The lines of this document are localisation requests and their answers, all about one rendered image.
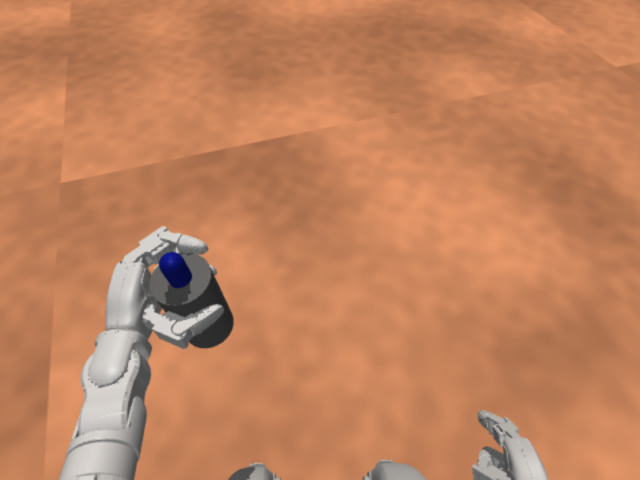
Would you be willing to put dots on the bottle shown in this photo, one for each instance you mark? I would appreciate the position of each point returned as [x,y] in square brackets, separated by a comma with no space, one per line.
[184,284]

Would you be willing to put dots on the left robot hand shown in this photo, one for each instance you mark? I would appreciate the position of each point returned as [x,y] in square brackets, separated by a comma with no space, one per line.
[130,304]

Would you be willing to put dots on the left robot arm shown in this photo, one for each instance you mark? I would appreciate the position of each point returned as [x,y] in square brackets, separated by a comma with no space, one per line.
[107,439]

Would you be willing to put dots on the right robot hand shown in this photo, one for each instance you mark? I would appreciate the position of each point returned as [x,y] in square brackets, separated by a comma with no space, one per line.
[520,460]

